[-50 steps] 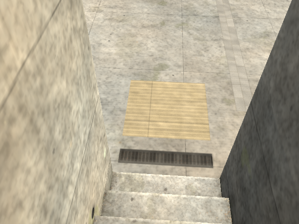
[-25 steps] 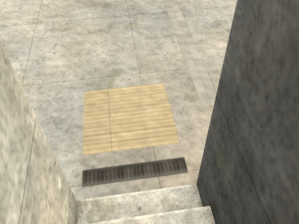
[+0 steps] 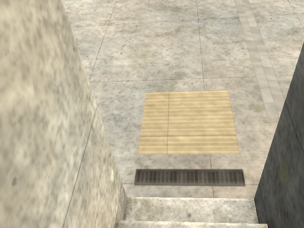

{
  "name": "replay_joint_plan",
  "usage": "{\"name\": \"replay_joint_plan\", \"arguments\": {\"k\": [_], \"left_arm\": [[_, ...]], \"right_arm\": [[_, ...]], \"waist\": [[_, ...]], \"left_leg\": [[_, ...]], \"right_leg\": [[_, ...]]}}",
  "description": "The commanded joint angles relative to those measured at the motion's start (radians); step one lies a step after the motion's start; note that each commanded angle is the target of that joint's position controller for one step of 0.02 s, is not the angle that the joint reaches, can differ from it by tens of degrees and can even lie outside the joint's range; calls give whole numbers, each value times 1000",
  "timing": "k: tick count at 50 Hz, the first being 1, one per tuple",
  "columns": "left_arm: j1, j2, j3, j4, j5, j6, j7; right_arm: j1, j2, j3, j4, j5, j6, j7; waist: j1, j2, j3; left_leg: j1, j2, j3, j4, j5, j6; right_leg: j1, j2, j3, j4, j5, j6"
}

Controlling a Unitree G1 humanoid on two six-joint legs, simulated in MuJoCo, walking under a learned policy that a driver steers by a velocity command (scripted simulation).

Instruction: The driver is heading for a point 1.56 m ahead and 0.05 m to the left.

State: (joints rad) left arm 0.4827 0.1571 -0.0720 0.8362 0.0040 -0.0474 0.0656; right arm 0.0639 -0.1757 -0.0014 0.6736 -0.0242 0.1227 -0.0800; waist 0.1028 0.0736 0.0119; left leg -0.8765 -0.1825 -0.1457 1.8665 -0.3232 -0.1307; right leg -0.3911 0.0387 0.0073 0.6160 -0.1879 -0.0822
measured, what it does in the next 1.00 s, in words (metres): climbs, backwards: left foot 0.19 m higher, then right foot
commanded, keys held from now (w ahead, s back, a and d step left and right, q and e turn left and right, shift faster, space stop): no key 1.00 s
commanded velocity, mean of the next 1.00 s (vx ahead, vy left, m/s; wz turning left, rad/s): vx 0.00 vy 0.00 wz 0.00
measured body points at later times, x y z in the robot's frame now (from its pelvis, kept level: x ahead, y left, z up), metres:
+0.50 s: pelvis -0.10 +0.06 +0.14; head -0.10 +0.11 +0.58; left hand +0.07 +0.30 +0.01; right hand -0.15 -0.16 +0.01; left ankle -0.13 +0.15 -0.53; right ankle +0.02 -0.13 -0.44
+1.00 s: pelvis -0.17 +0.01 +0.19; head -0.16 +0.02 +0.64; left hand -0.09 +0.23 +0.04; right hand -0.16 -0.24 +0.04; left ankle -0.14 +0.14 -0.53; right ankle -0.16 -0.11 -0.53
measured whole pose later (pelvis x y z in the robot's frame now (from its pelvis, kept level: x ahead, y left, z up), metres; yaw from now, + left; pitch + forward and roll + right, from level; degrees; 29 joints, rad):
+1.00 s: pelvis -0.17 +0.01 +0.19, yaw +1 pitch -1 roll -1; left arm 0.25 0.16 -0.02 0.86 0.02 0.03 0.04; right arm 0.35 -0.21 -0.03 0.96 -0.04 0.04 -0.05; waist -0.02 0.00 0.02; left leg -0.36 -0.01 -0.07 0.70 -0.33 0.03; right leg -0.30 0.07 0.09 0.67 -0.35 -0.01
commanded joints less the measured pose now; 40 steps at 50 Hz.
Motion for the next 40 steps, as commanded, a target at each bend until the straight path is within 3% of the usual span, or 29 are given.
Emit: {"name": "replay_joint_plan", "arguments": {"k": [1,2,5,6,7,8,10,11,12,13,14,15,16,18,20,22,25,27,29,30,31,33,34,35,36,37,38,39,40], "left_arm": [[67,176,53,-72,10,-4,5],[74,205,69,-75,18,-13,-5],[55,190,73,-100,22,7,9],[48,221,91,-111,19,27,9],[0,294,121,-106,16,47,9],[-22,300,135,-119,19,47,14],[-123,294,143,-124,-10,55,12],[-150,288,157,-124,-35,64,12],[-203,254,162,-122,-33,79,10],[-427,248,159,-270,7,48,-23],[-430,255,179,-218,22,6,-38],[-289,162,156,-185,-6,-17,-48],[-338,132,146,-186,4,-11,-36],[-294,92,141,-130,42,59,-21],[-244,101,138,-109,36,115,-26],[-254,109,133,-108,48,128,-32],[-345,123,125,-120,52,123,-35],[-401,157,139,-124,48,103,-12],[-433,150,142,-114,44,100,3],[-353,99,124,-111,22,120,-3],[-322,103,120,-77,3,139,-7],[-254,112,116,-37,-20,152,-5],[-256,117,113,-37,-12,152,-9],[-366,106,100,-79,-31,144,-17],[-299,97,98,-41,-18,139,-24],[-197,88,93,-3,-13,129,-27],[-237,127,98,-4,-19,106,-29],[-281,91,89,-37,-8,86,-34],[-286,93,78,-36,1,68,-37]], "right_arm": [[-30,-66,-21,-82,5,-17,-3],[-25,-72,-25,-91,6,-33,-10],[0,-76,-19,-110,-2,-68,-3],[19,-65,-17,-125,18,-64,-1],[55,-12,13,-109,15,-51,0],[70,-49,13,-121,-1,-41,-2],[212,-56,22,-74,2,-37,0],[345,-61,24,-18,-2,-40,3],[537,-55,29,68,-13,-51,9],[614,-177,4,66,6,-86,-5],[645,-125,12,114,9,-122,-36],[476,-123,15,101,-26,-124,-55],[364,-124,12,97,-38,-129,-45],[213,-63,34,82,-7,-142,-15],[96,-61,38,56,22,-129,14],[135,-39,47,70,34,-121,26],[292,-53,43,136,21,-119,15],[433,-87,28,189,12,-130,4],[522,-87,25,241,2,-154,-12],[474,-89,25,228,-9,-138,-11],[396,-76,33,196,1,-151,-8],[302,-97,22,179,-5,-157,-5],[275,-96,20,183,0,-153,-5],[355,-106,9,205,-2,-136,-8],[380,-126,-10,232,-1,-121,-14],[383,-115,-17,243,8,-112,-13],[424,-102,-23,236,19,-110,2],[376,-122,-33,245,13,-107,5],[348,-91,-31,249,8,-98,7]], "waist": [[0,-135,-19],[15,-245,-48],[12,-166,-80],[1,-203,-69],[-21,-317,-82],[-10,-332,-89],[-101,-290,-86],[-151,-211,-36],[-279,62,81],[-388,401,312],[-359,153,306],[-191,152,207],[-147,167,151],[-36,39,43],[38,-21,36],[1,-38,22],[-100,-10,40],[-184,72,18],[-225,131,26],[-153,165,-18],[-138,188,3],[-88,115,3],[-90,112,1],[-154,88,50],[-144,77,19],[-112,29,-42],[-182,-110,-20],[-149,-139,-12],[-144,-191,-24]], "left_leg": [[-154,15,16,74,-60,14],[-162,18,42,249,-185,28],[-160,82,31,275,-215,66],[-42,79,208,210,-337,82],[142,103,224,149,-579,112],[256,118,200,65,-640,118],[561,113,174,-318,-696,178],[694,62,145,-563,-683,218],[755,66,-68,-915,-703,263],[799,458,-879,-1332,-481,361],[728,466,-1023,-1299,-43,316],[687,460,-842,-1219,195,287],[580,414,-666,-1171,250,246],[238,342,-382,-1090,146,219],[57,301,-229,-1111,33,218],[123,288,-162,-1121,40,236],[300,261,-91,-1108,26,251],[539,279,-113,-1129,266,205],[672,303,-179,-1112,408,234],[639,349,-204,-1223,488,226],[525,394,-272,-1338,620,205],[487,391,-209,-1297,622,235],[464,371,-137,-1269,616,238],[617,346,-139,-1371,514,232],[609,341,-150,-1334,445,228],[565,317,-128,-1272,385,217],[540,225,2,-1255,250,168],[579,184,67,-1214,59,161],[637,157,117,-1171,8,147]], "right_leg": [[199,-278,396,-237,-35,-238],[240,-318,423,-225,183,-282],[279,-317,418,-235,99,-302],[200,-284,341,-339,88,-305],[136,-282,311,-467,149,-266],[107,-272,299,-472,247,-242],[-56,-223,164,-486,229,-132],[-170,-194,145,-404,92,-103],[-415,-109,165,-114,-351,-64],[-1055,47,314,131,-736,8],[-978,46,751,142,-498,9],[-895,101,728,187,-307,30],[-768,150,583,347,-154,58],[-418,195,365,650,112,102],[-273,196,255,827,218,131],[-275,179,211,877,240,133],[-325,144,185,784,296,141],[-400,99,215,643,165,152],[-465,90,261,582,94,172],[-322,95,164,560,-78,149],[-178,66,164,575,-267,129],[-37,28,146,467,-244,95],[30,11,108,375,-216,77],[-51,20,87,-23,-466,81],[95,4,99,-98,-399,81],[271,-23,176,-199,-206,58],[219,-80,238,-39,213,12],[120,-114,264,-77,411,-34],[51,-137,276,-131,477,-63]]}}
Keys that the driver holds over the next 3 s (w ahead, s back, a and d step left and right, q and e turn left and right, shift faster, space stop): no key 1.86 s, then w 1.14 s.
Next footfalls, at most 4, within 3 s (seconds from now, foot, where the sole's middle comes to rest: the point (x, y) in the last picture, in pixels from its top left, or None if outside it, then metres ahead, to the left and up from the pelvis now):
0.22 left None -0.10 0.14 -0.57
0.74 right None -0.12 -0.11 -0.57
2.50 left None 0.13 0.12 -0.76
2.98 right None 0.39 -0.04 -0.95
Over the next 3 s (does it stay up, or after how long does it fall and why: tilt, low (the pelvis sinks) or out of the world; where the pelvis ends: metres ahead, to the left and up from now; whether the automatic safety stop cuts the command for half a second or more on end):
stays up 0.32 0.02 -0.15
